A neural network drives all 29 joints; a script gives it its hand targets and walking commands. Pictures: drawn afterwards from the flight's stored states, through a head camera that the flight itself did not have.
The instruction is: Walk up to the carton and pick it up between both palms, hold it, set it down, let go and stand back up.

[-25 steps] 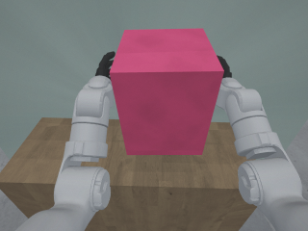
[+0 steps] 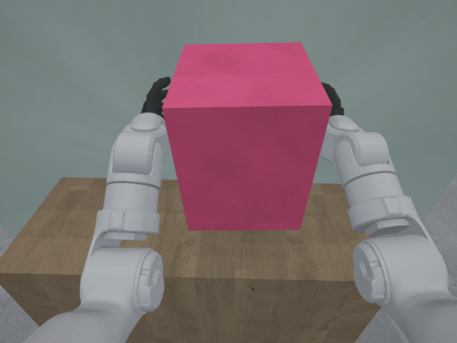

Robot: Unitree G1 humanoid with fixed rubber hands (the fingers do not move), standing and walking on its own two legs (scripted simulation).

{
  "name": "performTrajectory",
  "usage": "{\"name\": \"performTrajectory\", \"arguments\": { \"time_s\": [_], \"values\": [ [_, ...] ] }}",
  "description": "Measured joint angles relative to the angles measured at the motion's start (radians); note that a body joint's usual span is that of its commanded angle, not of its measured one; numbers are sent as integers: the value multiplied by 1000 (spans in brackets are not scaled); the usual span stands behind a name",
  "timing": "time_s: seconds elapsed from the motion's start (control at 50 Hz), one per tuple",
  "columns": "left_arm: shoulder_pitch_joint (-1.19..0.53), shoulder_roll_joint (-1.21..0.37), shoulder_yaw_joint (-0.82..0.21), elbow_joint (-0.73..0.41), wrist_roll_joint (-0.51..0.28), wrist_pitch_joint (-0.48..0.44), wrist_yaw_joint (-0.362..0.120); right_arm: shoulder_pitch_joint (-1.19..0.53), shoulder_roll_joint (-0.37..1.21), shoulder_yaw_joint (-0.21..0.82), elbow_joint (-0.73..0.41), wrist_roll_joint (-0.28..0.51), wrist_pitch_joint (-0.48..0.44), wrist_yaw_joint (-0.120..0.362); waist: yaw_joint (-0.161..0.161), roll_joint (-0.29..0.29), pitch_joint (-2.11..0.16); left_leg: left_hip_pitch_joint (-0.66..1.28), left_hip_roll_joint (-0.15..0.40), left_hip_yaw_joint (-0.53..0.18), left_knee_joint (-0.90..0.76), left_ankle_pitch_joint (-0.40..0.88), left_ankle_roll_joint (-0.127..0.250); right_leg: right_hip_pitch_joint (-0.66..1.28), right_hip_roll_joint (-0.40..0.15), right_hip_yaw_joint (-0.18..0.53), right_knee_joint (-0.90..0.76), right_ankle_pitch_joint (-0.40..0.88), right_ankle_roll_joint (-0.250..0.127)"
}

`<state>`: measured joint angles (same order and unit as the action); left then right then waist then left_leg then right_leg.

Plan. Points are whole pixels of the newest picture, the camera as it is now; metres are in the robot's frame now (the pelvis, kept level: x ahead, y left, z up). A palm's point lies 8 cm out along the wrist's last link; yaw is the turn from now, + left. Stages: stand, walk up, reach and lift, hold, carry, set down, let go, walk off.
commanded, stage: hold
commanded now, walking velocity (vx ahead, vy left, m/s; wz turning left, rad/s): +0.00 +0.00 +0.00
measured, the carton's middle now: (243, 138) +0.39 +0.00 +0.22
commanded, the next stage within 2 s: none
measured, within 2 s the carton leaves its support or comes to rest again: neither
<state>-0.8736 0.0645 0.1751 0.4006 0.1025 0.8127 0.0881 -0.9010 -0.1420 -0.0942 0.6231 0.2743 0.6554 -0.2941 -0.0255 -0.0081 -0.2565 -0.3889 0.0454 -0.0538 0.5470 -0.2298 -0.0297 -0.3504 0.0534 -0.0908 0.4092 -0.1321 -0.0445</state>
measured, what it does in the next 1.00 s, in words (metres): stands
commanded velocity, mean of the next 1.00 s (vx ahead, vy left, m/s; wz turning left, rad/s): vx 0.00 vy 0.00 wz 0.00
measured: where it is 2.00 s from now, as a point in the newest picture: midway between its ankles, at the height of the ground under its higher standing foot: outside the picture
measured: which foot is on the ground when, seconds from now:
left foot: down 0.00-1.00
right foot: down 0.00-1.00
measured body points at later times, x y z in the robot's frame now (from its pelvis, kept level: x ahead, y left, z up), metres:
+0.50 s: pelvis +0.00 +0.00 +0.00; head -0.06 +0.02 +0.44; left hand +0.39 +0.15 +0.26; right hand +0.40 -0.15 +0.25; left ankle +0.03 +0.13 -0.74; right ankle +0.05 -0.09 -0.74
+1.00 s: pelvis +0.00 +0.00 +0.00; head -0.06 +0.02 +0.45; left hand +0.40 +0.15 +0.25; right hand +0.40 -0.14 +0.24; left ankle +0.03 +0.13 -0.74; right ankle +0.05 -0.09 -0.74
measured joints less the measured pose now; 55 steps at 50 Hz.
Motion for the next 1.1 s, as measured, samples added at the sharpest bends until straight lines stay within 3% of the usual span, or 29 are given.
{"name": "performTrajectory", "arguments": {
  "time_s": [0.24,0.52,0.78,1.1],
  "values": [
    [0,-2,2,0,6,-1,0,-1,3,0,7,-22,-5,16,10,0,28,0,0,0,0,1,0,0,0,0,0,0,0],
    [2,-1,2,-4,6,0,0,-1,1,0,3,7,-6,0,-5,0,4,0,0,0,0,0,0,1,0,0,0,0,0],
    [2,-2,3,-4,10,1,0,-1,6,0,7,-23,-7,18,13,0,23,0,0,-1,0,1,0,1,0,0,0,1,0],
    [2,-1,3,-4,10,1,0,-1,4,0,7,3,-11,5,-7,0,8,1,0,-1,0,1,0,1,0,0,-1,1,0]
  ]
}}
